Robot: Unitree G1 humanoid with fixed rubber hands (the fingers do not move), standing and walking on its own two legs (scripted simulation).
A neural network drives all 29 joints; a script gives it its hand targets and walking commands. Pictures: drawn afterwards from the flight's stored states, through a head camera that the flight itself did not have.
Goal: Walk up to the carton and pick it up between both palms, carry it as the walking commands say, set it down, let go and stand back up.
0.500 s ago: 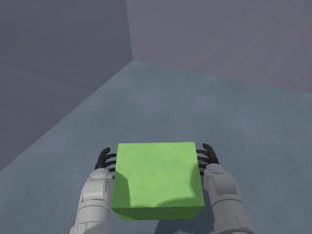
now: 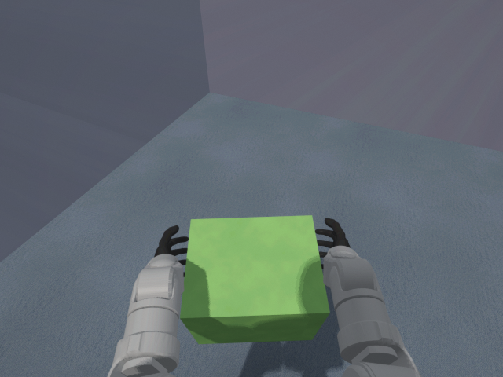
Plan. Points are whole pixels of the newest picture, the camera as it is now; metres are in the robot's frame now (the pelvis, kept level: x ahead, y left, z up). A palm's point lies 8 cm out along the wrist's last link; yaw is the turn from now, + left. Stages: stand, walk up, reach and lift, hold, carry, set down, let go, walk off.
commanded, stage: reach and lift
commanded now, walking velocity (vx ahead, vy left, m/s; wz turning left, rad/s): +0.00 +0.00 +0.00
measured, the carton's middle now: (253, 281) +0.30 +0.00 -0.05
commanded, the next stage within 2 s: hold in 0.62 s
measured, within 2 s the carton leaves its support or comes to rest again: neither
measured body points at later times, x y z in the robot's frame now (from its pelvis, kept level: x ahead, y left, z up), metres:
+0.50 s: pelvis +0.02 -0.01 +0.00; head -0.06 -0.02 +0.45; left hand +0.30 +0.16 +0.02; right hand +0.31 -0.15 +0.03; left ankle +0.03 +0.14 -0.74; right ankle +0.04 -0.14 -0.74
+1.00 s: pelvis +0.02 +0.00 +0.00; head -0.06 -0.01 +0.45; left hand +0.30 +0.16 +0.02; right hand +0.30 -0.15 +0.03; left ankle +0.03 +0.14 -0.74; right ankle +0.04 -0.14 -0.74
